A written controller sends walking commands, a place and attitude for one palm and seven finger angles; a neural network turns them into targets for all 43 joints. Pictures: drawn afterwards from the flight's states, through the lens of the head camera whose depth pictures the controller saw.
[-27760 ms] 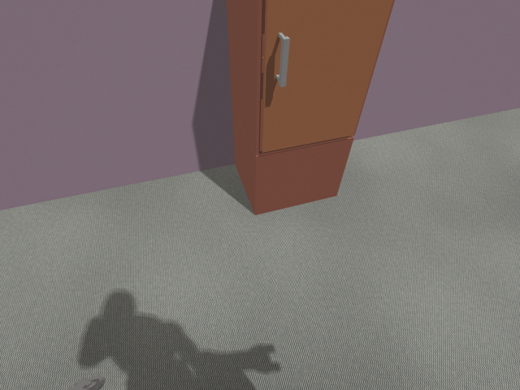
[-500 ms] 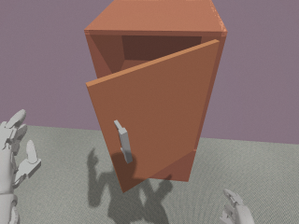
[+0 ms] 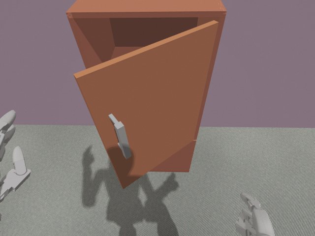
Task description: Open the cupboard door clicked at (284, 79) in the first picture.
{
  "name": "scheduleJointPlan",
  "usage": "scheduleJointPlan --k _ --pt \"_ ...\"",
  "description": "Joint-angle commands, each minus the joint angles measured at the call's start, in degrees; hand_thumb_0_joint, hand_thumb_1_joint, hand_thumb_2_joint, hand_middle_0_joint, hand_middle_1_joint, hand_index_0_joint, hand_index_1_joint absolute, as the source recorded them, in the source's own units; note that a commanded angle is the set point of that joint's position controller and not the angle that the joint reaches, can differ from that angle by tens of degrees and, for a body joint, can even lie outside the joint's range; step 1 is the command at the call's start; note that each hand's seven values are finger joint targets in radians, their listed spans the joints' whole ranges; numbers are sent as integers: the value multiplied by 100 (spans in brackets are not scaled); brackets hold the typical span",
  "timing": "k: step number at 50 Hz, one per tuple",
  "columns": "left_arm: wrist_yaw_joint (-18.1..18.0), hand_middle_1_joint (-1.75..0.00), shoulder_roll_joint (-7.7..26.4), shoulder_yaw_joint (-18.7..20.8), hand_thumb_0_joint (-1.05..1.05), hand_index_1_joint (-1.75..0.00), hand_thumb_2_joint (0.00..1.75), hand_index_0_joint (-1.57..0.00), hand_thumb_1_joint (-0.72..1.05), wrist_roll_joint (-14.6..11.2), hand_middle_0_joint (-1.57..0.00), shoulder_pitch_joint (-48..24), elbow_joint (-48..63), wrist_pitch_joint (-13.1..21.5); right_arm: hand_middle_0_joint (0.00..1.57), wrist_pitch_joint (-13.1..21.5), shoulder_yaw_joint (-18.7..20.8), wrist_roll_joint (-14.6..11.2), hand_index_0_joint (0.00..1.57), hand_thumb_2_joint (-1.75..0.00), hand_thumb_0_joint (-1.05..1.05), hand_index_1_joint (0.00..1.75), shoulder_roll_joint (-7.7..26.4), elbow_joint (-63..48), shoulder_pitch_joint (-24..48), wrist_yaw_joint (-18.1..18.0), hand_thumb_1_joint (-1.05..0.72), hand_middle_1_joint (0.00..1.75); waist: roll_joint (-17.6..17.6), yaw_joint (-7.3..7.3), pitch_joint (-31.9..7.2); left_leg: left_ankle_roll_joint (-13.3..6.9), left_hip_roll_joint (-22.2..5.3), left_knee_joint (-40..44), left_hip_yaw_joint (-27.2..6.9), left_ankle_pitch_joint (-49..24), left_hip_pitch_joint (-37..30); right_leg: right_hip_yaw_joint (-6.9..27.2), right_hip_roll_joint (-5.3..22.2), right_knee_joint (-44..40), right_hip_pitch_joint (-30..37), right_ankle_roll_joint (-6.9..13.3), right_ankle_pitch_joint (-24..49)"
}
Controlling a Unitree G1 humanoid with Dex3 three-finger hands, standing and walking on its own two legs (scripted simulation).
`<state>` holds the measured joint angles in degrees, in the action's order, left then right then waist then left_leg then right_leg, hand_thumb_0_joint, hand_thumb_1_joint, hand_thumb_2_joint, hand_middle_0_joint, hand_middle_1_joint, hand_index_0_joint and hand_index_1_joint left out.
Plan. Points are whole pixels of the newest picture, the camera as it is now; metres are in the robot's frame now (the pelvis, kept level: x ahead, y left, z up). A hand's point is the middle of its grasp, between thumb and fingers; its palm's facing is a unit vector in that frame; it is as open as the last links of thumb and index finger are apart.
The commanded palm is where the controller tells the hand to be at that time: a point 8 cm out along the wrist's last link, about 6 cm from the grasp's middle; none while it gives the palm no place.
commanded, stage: step back with the hand held close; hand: left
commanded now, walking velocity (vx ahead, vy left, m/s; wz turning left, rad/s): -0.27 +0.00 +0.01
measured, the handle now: (120, 137) +0.36 +0.14 +0.04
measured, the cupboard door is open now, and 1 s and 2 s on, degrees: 39 39 39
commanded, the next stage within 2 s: stop stepping back and stand still in 1.22 s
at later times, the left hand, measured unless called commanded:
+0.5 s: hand out of the picture +0.14 +0.28 +0.16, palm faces +0.47 -0.75 -0.46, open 7.5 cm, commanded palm +0.08 +0.31 +0.18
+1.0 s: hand out of the picture +0.11 +0.30 +0.17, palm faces +0.49 -0.72 -0.49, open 7.5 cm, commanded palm +0.05 +0.32 +0.18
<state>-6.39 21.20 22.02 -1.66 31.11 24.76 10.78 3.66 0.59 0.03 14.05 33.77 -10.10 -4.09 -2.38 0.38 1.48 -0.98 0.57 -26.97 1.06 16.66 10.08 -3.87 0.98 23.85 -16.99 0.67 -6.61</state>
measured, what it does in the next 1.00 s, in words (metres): lifts its right foot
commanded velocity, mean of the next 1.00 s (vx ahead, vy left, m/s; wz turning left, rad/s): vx -0.34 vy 0.00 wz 0.00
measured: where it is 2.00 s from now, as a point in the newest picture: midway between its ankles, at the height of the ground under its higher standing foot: outside the picture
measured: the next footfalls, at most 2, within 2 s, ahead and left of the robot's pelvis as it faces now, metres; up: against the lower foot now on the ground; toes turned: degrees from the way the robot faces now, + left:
right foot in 1.20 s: -0.21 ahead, -0.11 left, +0.00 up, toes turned +3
left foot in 1.46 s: -0.15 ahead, +0.06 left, +0.00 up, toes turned +2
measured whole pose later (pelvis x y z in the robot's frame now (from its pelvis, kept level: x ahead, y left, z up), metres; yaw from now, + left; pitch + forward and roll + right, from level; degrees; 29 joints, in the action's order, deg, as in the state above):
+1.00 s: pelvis -0.08 +0.02 -0.01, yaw +2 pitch +5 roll -3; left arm -9.5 24.3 29.4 -0.6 32.5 33.6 15.6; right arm 7.8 1.4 1.4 9.0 35.8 -13.2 -3.9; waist 1.0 0.5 -1.0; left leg -2.7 -0.5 -33.1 -1.2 11.7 26.2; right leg 0.3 -4.0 53.3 -21.5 -1.4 -25.1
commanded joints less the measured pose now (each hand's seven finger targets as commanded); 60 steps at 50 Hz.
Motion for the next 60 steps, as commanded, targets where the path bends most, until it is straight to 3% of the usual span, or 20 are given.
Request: scheduleJointPlan --k 1,5,14,21,27,31,34,36,38,40,41,42,44,46,47,49,52,54,58,60 --pt "-231 -30 1253 1042 0 -30 90 -20 90 -11 -20 -30 1389 347 20 181 240 -35 20 -90 0 30 563 -999 509 -76 -90 30 265 36 -1069 36 -361 347 -394 -1437 889 642 485 206 1334 53 1381" --pt "-272 -30 1209 1029 0 -30 90 -20 90 23 -20 -79 1386 361 20 184 256 -30 20 -90 0 30 592 -1033 511 -108 -90 30 -23 44 -818 -71 -515 564 -504 -1042 1352 598 358 514 1248 -41 1094" --pt "-308 -30 1127 979 0 -30 90 -20 90 241 -20 -529 1453 477 20 301 250 -21 20 -90 0 30 673 -1151 332 -102 -90 30 -9 -13 -306 -457 -632 699 -727 1806 3142 894 344 935 1529 -90 -263" --pt "-343 -30 1203 1088 0 -30 90 -20 90 259 -20 -700 1717 598 20 388 228 4 20 -90 0 30 650 -1181 212 -78 -90 30 -11 -60 -304 -423 -498 368 -753 2132 3138 1073 404 697 1067 -24 -1117" --pt "-361 -30 1227 1259 0 -30 90 -20 90 281 -20 -500 1659 697 20 455 256 7 20 -90 0 30 659 -1171 221 -77 -90 30 -341 -32 -336 -481 -671 677 -972 2248 3714 922 184 1310 1554 -70 -488" --pt "-327 -30 1217 1283 0 -30 90 -20 90 265 -20 -498 1583 757 20 468 296 -2 20 -90 0 30 640 -1117 180 -48 -90 30 168 -72 -431 -446 -536 199 -812 1971 3645 1309 379 1206 1491 7 153" --pt "-326 -30 1265 1250 0 -30 90 -20 90 206 -20 -527 1552 737 20 427 313 7 20 -90 0 30 597 -1025 181 -14 -90 30 689 -103 -507 -282 -297 -517 -632 1651 2810 1789 841 332 639 217 -435" --pt "-355 -30 1282 1195 0 -30 90 -20 90 147 -20 -474 1610 704 20 371 303 -16 20 -90 0 30 540 -961 167 24 -90 30 992 -109 -647 -178 -176 -1032 -479 1427 2058 1839 1106 -191 -60 338 -1155" --pt "-398 -30 1325 1196 0 -30 90 -20 90 96 -20 -331 1737 700 20 325 280 -12 20 -90 0 30 514 -907 229 7 -90 30 758 -135 -704 -145 -174 -1011 -499 1288 1549 1593 1109 -266 -550 339 -1389" --pt "-415 -30 1342 1272 0 -30 90 -20 90 88 -20 -142 1891 724 20 304 307 -2 20 -90 0 30 603 -975 287 -28 -90 30 116 -142 -679 -307 -449 -25 -913 1628 2083 1150 619 408 -154 96 -1305" --pt "-412 -30 1304 1309 0 -30 90 -20 90 132 -20 -113 2092 764 20 329 319 6 20 -90 0 30 691 -1045 318 -58 -90 30 -634 -137 -700 -523 -878 765 -1400 2058 2927 815 198 1408 586 -82 -989" --pt "-431 -30 1391 1518 0 -30 90 -20 90 243 -20 -172 2205 824 20 396 360 44 20 -90 0 30 749 -1072 475 -106 -90 30 -1637 -55 -685 -804 -1562 1692 -2160 2499 4025 440 -320 2905 1593 -244 -480" --pt "-447 -30 1424 1560 0 -30 90 -20 90 275 -20 -325 2336 872 20 567 430 171 20 -90 0 30 550 -904 252 -114 -90 30 -1280 -124 -740 -1005 -2065 1815 -2362 1169 3502 661 -510 4343 945 -236 -1425" --pt "-430 -30 1290 1464 0 -30 90 -20 90 162 -20 -126 2196 836 20 699 472 137 20 -90 0 30 502 -834 241 -59 -90 30 -561 -54 -812 -950 -1835 1007 -1891 -503 2131 738 -447 3951 -11 -185 -1965" --pt "-430 -30 1235 1408 0 -30 90 -20 90 82 -20 -52 2113 836 20 765 455 140 20 -90 0 30 482 -757 274 -70 -90 30 -530 -23 -888 -835 -1690 744 -1607 -1510 1293 618 -367 3306 -386 -195 -2119" --pt "-390 -30 897 944 0 -30 90 -20 90 27 -20 152 1876 755 20 856 402 118 20 -90 0 30 432 -430 97 7 -90 30 -754 -68 -1078 -665 -1528 512 -1429 -3455 -523 400 -313 2150 -1194 -224 -2205" --pt "-305 -30 743 543 0 -30 90 -20 90 11 -20 -262 1723 660 20 923 317 176 20 -90 0 30 460 -135 59 74 -90 30 -1360 -131 -1331 -539 -1498 237 -1288 -5457 -1668 422 -293 1038 -1143 -227 -1851" --pt "-264 -30 961 639 0 -30 90 -20 90 -57 -20 -433 1833 608 20 894 332 181 20 -90 0 30 532 -165 166 101 -90 30 -1253 -63 -1648 -491 -1482 214 -1232 -5644 -1910 439 -340 702 -793 -212 -1628" --pt "-165 -30 1466 1263 0 -30 90 -20 90 -234 -20 245 2249 571 20 684 325 131 20 -90 0 30 499 -625 532 173 -90 30 -722 154 -2253 -500 -1395 174 -1014 -4777 -1637 380 -304 38 168 -151 -905" --pt "-88 -30 1782 1652 0 -30 90 -20 90 -331 -20 589 2491 640 20 520 303 38 20 -90 0 30 463 -893 764 191 -90 30 -115 224 -2176 -280 -1072 -182 -540 -3469 -778 393 23 -493 828 -121 713"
